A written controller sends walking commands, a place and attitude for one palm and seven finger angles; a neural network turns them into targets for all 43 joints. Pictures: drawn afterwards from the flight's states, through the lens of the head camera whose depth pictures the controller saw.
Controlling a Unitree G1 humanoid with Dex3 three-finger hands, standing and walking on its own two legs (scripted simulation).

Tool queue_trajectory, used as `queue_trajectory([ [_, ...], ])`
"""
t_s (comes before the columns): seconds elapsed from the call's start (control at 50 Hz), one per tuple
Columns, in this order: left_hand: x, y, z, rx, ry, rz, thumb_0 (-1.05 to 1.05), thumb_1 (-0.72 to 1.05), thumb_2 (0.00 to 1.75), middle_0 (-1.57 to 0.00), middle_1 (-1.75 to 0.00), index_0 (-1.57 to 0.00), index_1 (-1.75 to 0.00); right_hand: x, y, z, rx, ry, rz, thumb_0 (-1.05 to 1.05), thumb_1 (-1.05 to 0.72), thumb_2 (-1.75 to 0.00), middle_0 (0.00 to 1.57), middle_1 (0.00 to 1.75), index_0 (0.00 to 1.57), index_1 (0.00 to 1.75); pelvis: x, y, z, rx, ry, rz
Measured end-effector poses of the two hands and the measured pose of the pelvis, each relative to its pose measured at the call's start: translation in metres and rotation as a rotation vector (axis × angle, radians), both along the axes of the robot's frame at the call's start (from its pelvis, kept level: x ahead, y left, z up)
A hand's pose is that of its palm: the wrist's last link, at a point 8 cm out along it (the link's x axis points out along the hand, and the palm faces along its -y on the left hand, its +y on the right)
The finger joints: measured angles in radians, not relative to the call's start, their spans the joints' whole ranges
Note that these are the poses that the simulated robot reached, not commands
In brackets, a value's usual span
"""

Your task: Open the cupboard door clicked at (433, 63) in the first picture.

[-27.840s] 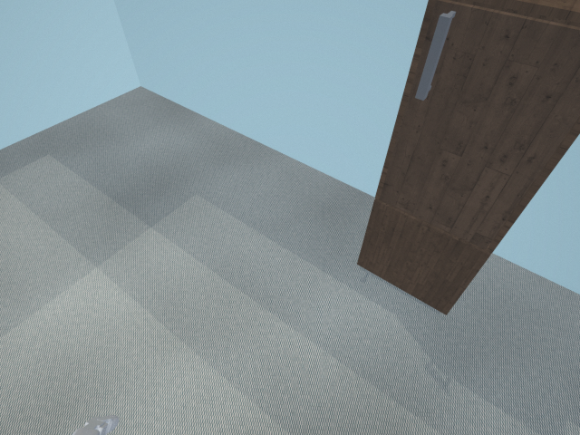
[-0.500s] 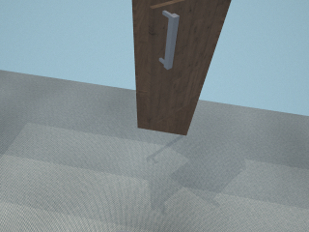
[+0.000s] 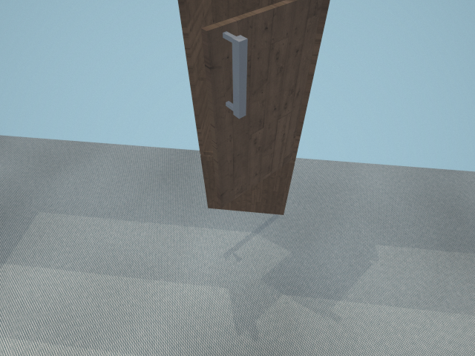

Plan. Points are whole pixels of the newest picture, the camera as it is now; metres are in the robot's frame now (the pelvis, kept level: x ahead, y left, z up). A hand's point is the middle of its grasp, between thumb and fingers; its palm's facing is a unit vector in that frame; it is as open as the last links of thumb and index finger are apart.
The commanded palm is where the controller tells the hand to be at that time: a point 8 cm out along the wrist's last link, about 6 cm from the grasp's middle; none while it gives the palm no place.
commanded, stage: let the arm hang, fingers relaxed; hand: left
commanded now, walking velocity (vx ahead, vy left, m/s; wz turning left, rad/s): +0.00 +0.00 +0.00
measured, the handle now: (234, 77) +0.63 +0.04 +0.14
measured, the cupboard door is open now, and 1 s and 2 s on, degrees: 46 46 46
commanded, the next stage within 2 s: look to check the result in 0.12 s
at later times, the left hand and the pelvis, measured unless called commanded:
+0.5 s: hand out of the picture +0.09 +0.23 -0.15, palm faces +0.00 -0.94 -0.33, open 7.4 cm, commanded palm none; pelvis +0.03 -0.01 +0.01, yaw +0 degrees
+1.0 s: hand out of the picture +0.10 +0.21 -0.16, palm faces -0.04 -0.95 -0.30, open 7.4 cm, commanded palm none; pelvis +0.03 -0.01 +0.00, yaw -4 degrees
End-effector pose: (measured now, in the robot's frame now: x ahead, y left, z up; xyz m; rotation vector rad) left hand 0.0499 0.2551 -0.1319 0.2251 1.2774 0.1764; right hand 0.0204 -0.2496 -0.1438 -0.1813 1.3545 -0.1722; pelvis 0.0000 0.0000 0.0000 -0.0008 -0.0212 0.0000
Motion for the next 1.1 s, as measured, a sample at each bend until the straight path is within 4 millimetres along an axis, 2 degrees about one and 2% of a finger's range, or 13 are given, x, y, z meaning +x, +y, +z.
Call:
queue_trajectory([
  [0.1,0.023,-0.005,0.001,-0.009,-0.027,-0.021,0.00,0.91,0.90,-0.20,-0.30,-0.20,-0.30,0.013,-0.010,0.005,-0.023,-0.011,0.003,0.00,-0.91,-0.89,0.20,0.30,0.20,0.30,0.007,-0.003,0.002,0.000,0.002,0.000],
  [0.22,0.036,-0.001,0.005,0.005,-0.034,-0.024,0.00,0.91,0.90,-0.20,-0.30,-0.20,-0.30,0.034,-0.019,0.009,-0.038,-0.035,0.018,0.00,-0.91,-0.89,0.20,0.30,0.20,0.30,0.014,-0.005,0.003,-0.001,0.003,0.002],
  [0.46,0.035,0.016,0.014,0.063,-0.009,-0.006,0.00,0.91,0.90,-0.20,-0.30,-0.20,-0.30,0.077,-0.031,0.013,-0.051,-0.092,0.053,0.00,-0.91,-0.89,0.20,0.30,0.20,0.30,0.026,-0.010,0.005,0.001,0.000,0.002],
  [0.64,0.035,0.019,0.016,0.072,0.002,-0.004,0.01,0.91,0.90,-0.20,-0.30,-0.20,-0.30,0.092,-0.038,0.018,-0.065,-0.113,0.064,0.00,-0.91,-0.89,0.20,0.30,0.20,0.30,0.032,-0.011,0.006,0.002,-0.002,-0.001],
  [0.78,0.041,0.016,0.014,0.061,-0.005,-0.012,0.01,0.91,0.90,-0.20,-0.30,-0.20,-0.30,0.091,-0.042,0.021,-0.077,-0.108,0.062,0.00,-0.91,-0.89,0.20,0.30,0.20,0.30,0.034,-0.012,0.007,0.002,-0.004,-0.003],
  [0.92,0.046,0.011,0.011,0.054,-0.002,-0.025,0.00,0.91,0.90,-0.20,-0.30,-0.20,-0.30,0.082,-0.041,0.019,-0.082,-0.099,0.036,0.00,-0.91,-0.89,0.20,0.30,0.20,0.30,0.034,-0.012,0.006,0.001,-0.002,-0.029],
  [1.0,0.045,0.002,0.004,0.034,0.025,-0.045,0.00,0.91,0.90,-0.20,-0.30,-0.20,-0.30,0.066,-0.031,0.013,-0.064,-0.095,-0.014,0.00,-0.91,-0.89,0.20,0.30,0.20,0.30,0.030,-0.010,0.002,0.000,-0.003,-0.067],
  [1.1,0.043,-0.009,-0.007,-0.001,0.055,-0.087,0.00,0.91,0.90,-0.20,-0.30,-0.20,-0.30,0.036,-0.016,0.003,-0.037,-0.069,-0.085,0.00,-0.91,-0.89,0.20,0.30,0.20,0.30,0.023,-0.008,-0.004,0.004,0.000,-0.116],
])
